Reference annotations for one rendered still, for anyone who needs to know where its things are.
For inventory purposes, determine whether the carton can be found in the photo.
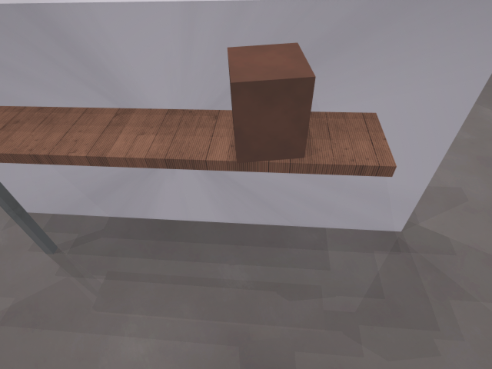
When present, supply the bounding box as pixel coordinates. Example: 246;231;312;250
228;43;315;163

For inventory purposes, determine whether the table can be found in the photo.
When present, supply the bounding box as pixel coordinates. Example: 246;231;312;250
0;106;397;254

